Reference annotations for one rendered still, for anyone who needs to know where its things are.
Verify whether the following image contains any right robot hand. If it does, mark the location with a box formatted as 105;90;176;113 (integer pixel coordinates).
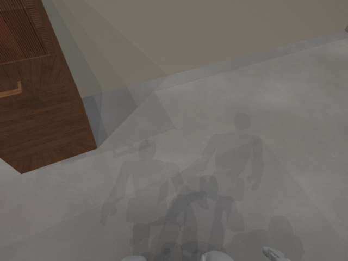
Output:
262;246;291;261

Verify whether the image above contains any handle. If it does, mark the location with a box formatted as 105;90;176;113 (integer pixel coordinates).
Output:
0;88;26;104

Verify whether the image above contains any drawer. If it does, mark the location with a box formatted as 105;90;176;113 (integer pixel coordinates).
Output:
0;6;48;63

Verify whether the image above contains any cabinet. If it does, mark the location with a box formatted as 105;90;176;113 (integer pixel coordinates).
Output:
0;0;97;174

